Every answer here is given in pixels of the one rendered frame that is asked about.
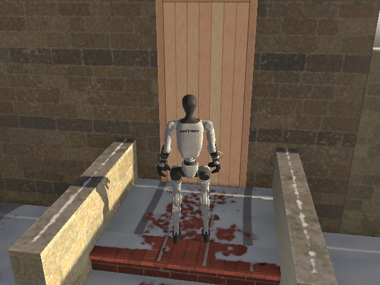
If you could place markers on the robot right foot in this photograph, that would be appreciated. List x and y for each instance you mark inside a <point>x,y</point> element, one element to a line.
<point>206,237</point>

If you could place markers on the robot right forearm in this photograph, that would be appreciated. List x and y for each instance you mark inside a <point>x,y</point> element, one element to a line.
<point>215,156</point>

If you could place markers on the left robot hand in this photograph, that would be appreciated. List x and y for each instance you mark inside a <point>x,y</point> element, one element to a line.
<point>165,168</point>

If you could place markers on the robot right upper arm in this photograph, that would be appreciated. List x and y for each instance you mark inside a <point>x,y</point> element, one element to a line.
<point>208,126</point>

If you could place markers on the right robot hand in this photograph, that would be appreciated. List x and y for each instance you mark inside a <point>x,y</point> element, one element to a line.
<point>218,167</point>

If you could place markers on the robot left forearm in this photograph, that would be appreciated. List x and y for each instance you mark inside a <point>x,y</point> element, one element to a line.
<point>163,158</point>

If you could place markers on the robot left upper arm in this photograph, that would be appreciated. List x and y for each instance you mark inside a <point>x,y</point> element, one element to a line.
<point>168,136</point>

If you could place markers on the robot right shin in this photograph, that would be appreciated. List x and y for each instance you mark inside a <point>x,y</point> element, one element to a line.
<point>205,212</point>

